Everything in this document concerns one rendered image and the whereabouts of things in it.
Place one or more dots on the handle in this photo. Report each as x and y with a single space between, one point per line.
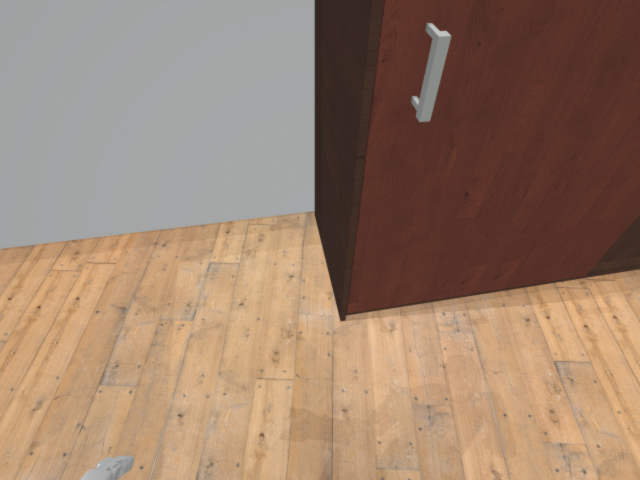
436 60

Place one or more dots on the wardrobe door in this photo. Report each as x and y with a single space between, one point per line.
627 246
529 169

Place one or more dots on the left robot hand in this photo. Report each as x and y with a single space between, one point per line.
110 468

